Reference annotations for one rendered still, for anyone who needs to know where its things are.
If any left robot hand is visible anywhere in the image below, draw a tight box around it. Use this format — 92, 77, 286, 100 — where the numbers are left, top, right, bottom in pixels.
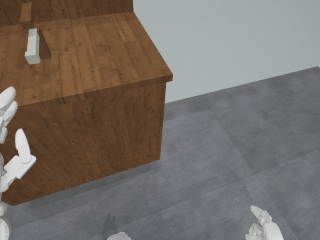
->
0, 86, 36, 201

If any tap lever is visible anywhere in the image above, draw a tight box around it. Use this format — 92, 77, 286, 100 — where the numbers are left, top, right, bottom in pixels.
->
25, 28, 40, 65

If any counter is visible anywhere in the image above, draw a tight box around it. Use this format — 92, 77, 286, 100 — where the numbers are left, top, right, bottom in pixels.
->
0, 0, 173, 206

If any left robot forearm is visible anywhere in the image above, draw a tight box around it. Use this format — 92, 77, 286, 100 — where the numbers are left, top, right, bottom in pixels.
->
0, 202, 11, 240

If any right robot hand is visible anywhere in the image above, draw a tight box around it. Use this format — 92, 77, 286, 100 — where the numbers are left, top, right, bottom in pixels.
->
245, 205, 284, 240

